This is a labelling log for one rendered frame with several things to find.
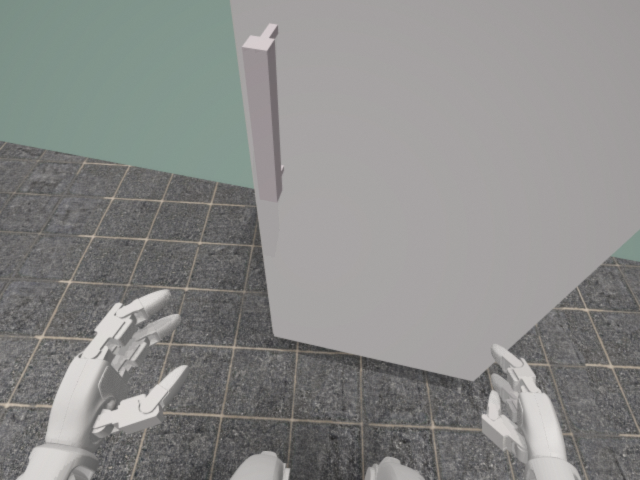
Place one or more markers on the right robot hand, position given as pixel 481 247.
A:
pixel 527 406

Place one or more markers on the robot right forearm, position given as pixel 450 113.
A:
pixel 550 468

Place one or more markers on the robot left forearm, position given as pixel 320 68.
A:
pixel 60 462

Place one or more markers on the left robot hand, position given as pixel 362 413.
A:
pixel 79 417

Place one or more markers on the fridge door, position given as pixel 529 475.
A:
pixel 453 169

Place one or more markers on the handle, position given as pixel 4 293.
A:
pixel 261 81

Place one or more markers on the robot right shin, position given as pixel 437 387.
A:
pixel 390 459

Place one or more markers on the robot left thigh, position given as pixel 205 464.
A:
pixel 262 467

